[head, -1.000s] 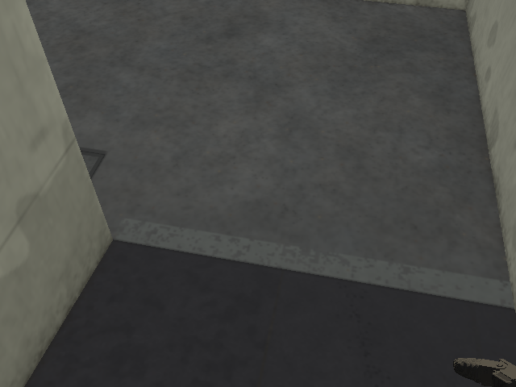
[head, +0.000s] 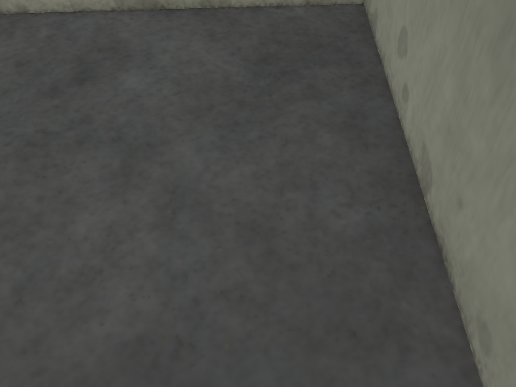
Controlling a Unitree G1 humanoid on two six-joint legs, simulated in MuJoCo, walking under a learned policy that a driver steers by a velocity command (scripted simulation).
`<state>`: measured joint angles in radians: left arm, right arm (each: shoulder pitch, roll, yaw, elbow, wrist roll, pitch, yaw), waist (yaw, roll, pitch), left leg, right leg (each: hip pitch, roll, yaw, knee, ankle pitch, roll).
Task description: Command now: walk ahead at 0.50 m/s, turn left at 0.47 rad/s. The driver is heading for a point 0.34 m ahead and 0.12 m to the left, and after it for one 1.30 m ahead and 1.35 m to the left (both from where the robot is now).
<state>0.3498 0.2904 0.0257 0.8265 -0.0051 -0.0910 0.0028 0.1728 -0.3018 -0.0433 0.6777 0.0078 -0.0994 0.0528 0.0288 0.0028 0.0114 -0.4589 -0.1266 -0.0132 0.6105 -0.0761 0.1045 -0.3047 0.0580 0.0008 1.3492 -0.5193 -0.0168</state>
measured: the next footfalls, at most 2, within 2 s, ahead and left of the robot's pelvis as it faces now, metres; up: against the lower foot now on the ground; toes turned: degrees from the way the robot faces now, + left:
right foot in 0.34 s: +0.40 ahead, -0.12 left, -0.03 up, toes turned +19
left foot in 0.84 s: +0.32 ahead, +0.14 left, -0.03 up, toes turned +33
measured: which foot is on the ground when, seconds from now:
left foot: down 0.00-0.34, up 0.36-0.82, down 0.84-1.00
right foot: up 0.00-0.32, down 0.34-0.84, up 0.86-1.00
